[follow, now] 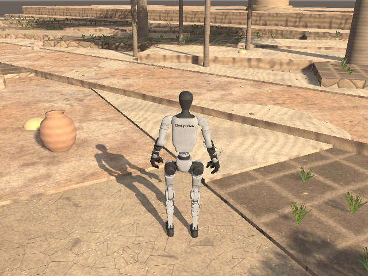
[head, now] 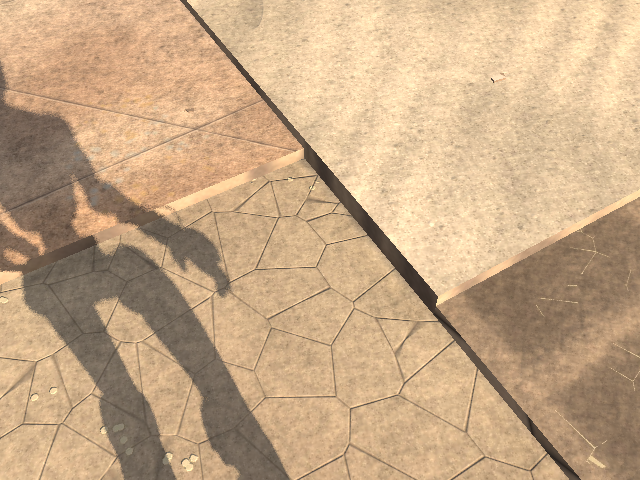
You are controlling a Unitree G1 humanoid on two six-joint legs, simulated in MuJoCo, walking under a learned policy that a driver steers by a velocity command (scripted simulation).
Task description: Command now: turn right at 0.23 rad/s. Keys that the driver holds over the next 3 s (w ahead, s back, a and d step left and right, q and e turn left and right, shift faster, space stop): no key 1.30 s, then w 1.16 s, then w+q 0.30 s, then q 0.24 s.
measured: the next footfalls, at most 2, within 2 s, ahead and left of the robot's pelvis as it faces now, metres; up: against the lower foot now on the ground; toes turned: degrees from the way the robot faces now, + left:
left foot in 0.30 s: +0.02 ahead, +0.12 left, +0.00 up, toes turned -1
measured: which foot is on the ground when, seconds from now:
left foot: up 0.00-0.28, down 0.30-1.00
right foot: down 0.00-1.00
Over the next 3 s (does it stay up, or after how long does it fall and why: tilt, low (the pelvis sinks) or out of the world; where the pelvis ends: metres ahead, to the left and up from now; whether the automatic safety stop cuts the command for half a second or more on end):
stays up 0.75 -0.02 0.00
